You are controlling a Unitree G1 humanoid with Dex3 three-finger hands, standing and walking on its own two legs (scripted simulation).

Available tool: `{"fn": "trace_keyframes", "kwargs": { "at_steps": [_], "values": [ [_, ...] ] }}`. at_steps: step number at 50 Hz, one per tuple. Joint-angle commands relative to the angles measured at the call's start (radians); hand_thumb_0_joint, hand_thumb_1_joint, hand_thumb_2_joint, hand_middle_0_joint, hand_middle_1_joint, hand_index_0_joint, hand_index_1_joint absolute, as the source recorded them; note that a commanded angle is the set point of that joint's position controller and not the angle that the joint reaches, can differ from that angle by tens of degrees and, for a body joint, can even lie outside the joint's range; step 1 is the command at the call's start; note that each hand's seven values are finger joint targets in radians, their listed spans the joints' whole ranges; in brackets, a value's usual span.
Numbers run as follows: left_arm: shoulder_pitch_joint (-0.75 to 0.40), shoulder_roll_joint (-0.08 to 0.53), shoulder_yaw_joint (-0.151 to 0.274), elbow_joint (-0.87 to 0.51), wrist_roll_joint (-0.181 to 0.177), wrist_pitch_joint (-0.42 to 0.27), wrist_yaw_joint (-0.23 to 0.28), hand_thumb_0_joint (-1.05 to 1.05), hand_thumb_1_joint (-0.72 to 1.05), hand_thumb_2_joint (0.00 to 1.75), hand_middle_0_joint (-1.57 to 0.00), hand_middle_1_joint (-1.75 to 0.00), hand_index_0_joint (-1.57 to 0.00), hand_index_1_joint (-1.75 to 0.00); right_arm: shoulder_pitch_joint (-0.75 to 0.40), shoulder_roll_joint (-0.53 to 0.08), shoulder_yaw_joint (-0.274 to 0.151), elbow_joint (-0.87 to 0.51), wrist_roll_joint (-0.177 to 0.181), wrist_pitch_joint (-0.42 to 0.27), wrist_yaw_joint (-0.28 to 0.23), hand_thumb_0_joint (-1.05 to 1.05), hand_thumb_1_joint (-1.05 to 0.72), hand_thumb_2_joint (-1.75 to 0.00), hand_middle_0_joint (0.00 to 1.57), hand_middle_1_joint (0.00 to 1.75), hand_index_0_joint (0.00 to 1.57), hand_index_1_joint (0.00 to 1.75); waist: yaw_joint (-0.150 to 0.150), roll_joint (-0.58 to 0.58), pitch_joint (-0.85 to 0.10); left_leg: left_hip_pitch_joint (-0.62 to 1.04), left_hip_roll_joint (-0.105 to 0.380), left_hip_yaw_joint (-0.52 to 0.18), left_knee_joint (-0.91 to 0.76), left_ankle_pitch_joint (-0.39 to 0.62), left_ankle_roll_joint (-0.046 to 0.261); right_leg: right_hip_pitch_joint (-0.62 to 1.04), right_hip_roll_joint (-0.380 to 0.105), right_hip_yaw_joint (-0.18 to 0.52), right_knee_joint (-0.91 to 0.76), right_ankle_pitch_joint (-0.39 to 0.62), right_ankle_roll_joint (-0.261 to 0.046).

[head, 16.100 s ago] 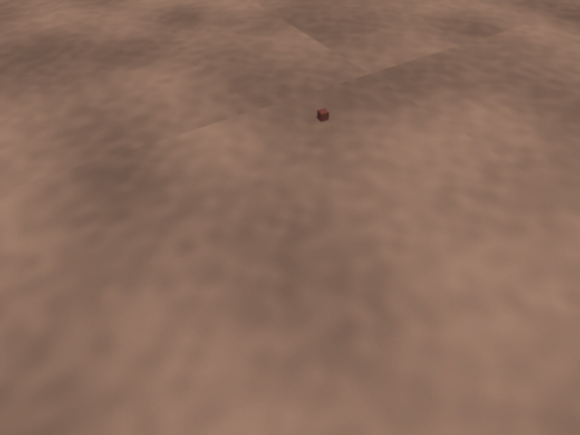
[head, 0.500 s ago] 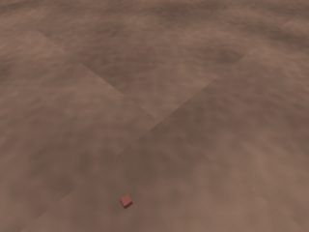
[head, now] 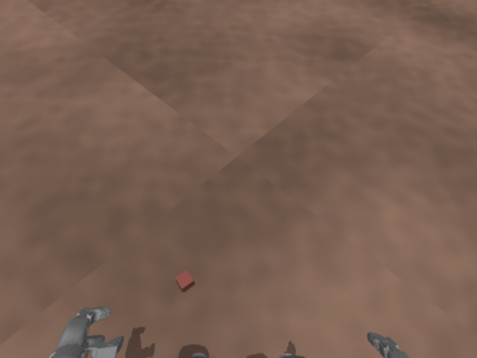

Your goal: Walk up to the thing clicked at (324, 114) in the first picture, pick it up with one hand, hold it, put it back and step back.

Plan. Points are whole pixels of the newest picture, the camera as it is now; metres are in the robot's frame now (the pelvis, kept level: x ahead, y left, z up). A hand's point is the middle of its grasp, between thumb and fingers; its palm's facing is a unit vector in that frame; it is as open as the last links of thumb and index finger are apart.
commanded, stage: rise first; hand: left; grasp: from above
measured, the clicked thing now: (185, 281) +0.45 +0.21 -0.73
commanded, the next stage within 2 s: none
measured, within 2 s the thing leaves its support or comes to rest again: neither
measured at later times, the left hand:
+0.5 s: hand out of the picture +0.15 +0.27 -0.20, palm faces -0.12 -0.86 -0.49, open 13.7 cm
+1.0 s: hand out of the picture +0.14 +0.29 -0.28, palm faces -0.27 -0.71 -0.65, open 14.0 cm
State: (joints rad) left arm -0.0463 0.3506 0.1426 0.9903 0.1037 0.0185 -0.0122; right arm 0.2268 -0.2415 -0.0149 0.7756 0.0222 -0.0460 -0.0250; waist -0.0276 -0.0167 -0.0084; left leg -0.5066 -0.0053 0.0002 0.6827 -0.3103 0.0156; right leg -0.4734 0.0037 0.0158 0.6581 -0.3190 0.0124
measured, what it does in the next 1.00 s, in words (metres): lowers itself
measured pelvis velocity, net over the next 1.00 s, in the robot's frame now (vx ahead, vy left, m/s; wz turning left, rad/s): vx -0.01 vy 0.00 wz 0.01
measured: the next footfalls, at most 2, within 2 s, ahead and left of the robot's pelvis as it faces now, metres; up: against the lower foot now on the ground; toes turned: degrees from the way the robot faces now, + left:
none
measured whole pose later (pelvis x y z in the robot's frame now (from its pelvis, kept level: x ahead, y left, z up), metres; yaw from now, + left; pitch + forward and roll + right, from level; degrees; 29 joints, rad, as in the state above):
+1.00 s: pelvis -0.01 +0.00 -0.13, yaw +0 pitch +25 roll -2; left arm 0.14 0.36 0.12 0.55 0.44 0.23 0.14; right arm 0.15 -0.25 -0.01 0.56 0.00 -0.17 -0.03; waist -0.02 0.01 -0.17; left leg -1.26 -0.01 -0.04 1.42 -0.60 0.01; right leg -1.21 0.01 -0.03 1.39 -0.62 0.00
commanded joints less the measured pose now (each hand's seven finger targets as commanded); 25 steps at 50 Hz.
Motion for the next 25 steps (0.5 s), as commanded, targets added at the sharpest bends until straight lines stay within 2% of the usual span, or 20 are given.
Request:
{"fn": "trace_keyframes", "kwargs": {
  "at_steps": [1, 3, 6, 10, 14, 15, 18, 19, 22, 25],
  "values": [
    [0.045, 0.178, 0.024, -0.109, 0.051, 0.106, 0.024, 0.00, -0.37, 0.86, -0.27, -0.86, -0.26, -0.87, -0.042, -0.194, -0.058, -0.200, 0.011, -0.033, -0.005, 0.00, -0.96, -0.91, 0.20, 0.30, 0.20, 0.30, 0.044, 0.053, -0.184, 0.048, 0.002, -0.025, -0.065, 0.144, -0.023, 0.028, 0.023, -0.046, -0.043, 0.101, -0.043],
    [0.047, 0.162, 0.018, -0.141, 0.058, 0.144, 0.035, 0.00, -0.46, 0.86, -0.29, -0.85, -0.27, -0.87, -0.040, -0.182, -0.057, -0.225, 0.008, -0.040, -0.003, 0.00, -0.98, -0.92, 0.20, 0.30, 0.20, 0.30, 0.037, 0.034, -0.172, -0.007, 0.005, -0.018, -0.022, 0.085, -0.018, -0.032, 0.025, -0.046, -0.012, 0.042, -0.040],
    [0.046, 0.155, 0.033, -0.213, 0.068, 0.158, 0.050, 0.00, -0.43, 0.83, -0.26, -0.88, -0.25, -0.89, -0.011, -0.173, -0.060, -0.246, 0.006, -0.066, -0.001, 0.00, -0.94, -0.91, 0.20, 0.30, 0.20, 0.30, 0.020, 0.022, -0.181, -0.056, 0.007, -0.016, 0.036, 0.034, -0.011, -0.097, 0.026, -0.047, 0.048, -0.001, -0.037],
    [0.073, 0.189, 0.075, -0.356, 0.091, 0.137, 0.065, 0.00, -0.43, 0.84, -0.22, -0.91, -0.22, -0.91, 0.014, -0.161, -0.067, -0.270, -0.001, -0.099, -0.003, 0.00, -0.91, -0.90, 0.20, 0.30, 0.20, 0.30, 0.016, 0.046, -0.290, -0.074, 0.004, -0.007, 0.148, 0.115, -0.006, -0.143, 0.022, -0.034, 0.154, 0.071, -0.036],
    [0.132, 0.203, 0.086, -0.460, 0.117, 0.135, 0.072, 0.00, -0.49, 0.89, -0.19, -0.96, -0.19, -0.96, 0.015, -0.156, -0.071, -0.283, -0.007, -0.120, -0.013, 0.00, -0.92, -0.90, 0.20, 0.30, 0.20, 0.30, 0.007, 0.088, -0.342, -0.087, 0.010, -0.010, 0.214, 0.156, -0.007, -0.202, 0.019, -0.027, 0.218, 0.105, -0.035],
    [0.155, 0.186, 0.076, -0.467, 0.120, 0.140, 0.070, 0.00, -0.51, 0.89, -0.20, -0.96, -0.19, -0.97, 0.013, -0.154, -0.070, -0.284, -0.008, -0.122, -0.015, 0.00, -0.94, -0.91, 0.20, 0.30, 0.20, 0.30, 0.002, 0.085, -0.342, -0.098, 0.011, -0.012, 0.225, 0.161, -0.007, -0.214, 0.020, -0.028, 0.230, 0.107, -0.036],
    [0.213, 0.186, 0.078, -0.535, 0.132, 0.164, 0.069, 0.00, -0.51, 0.90, -0.16, -1.01, -0.16, -1.00, 0.016, -0.153, -0.071, -0.296, -0.010, -0.124, -0.020, 0.00, -0.92, -0.90, 0.20, 0.30, 0.20, 0.30, 0.010, 0.101, -0.386, -0.096, 0.012, -0.013, 0.262, 0.192, -0.004, -0.225, 0.022, -0.029, 0.255, 0.129, -0.035],
    [0.215, 0.173, 0.068, -0.555, 0.129, 0.172, 0.069, 0.00, -0.52, 0.91, -0.15, -1.03, -0.15, -1.02, 0.012, -0.157, -0.071, -0.297, -0.011, -0.126, -0.020, 0.00, -0.93, -0.91, 0.20, 0.30, 0.20, 0.30, -0.001, 0.101, -0.376, -0.109, 0.016, -0.021, 0.267, 0.211, -0.009, -0.245, 0.023, -0.034, 0.272, 0.129, -0.037],
    [0.269, 0.164, 0.061, -0.586, 0.142, 0.198, 0.069, 0.00, -0.52, 0.93, -0.14, -1.01, -0.14, -1.01, 0.010, -0.158, -0.070, -0.306, -0.011, -0.130, -0.021, 0.00, -0.91, -0.90, 0.20, 0.30, 0.20, 0.30, 0.002, 0.107, -0.390, -0.113, 0.024, -0.037, 0.295, 0.263, -0.009, -0.280, 0.025, -0.045, 0.303, 0.136, -0.038],
    [0.296, 0.149, 0.057, -0.599, 0.153, 0.223, 0.072, 0.00, -0.53, 0.94, -0.10, -1.04, -0.10, -1.04, 0.008, -0.149, -0.066, -0.320, -0.012, -0.129, -0.018, 0.00, -0.89, -0.90, 0.20, 0.30, 0.20, 0.30, 0.001, 0.088, -0.389, -0.162, 0.020, -0.030, 0.335, 0.271, -0.007, -0.289, 0.024, -0.046, 0.330, 0.157, -0.036]
  ]
}}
